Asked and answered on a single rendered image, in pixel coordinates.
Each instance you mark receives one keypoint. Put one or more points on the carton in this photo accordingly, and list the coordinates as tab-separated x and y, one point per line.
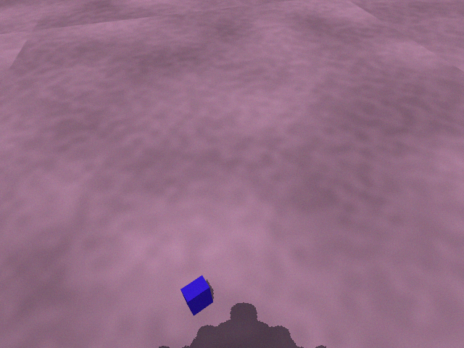
197	295

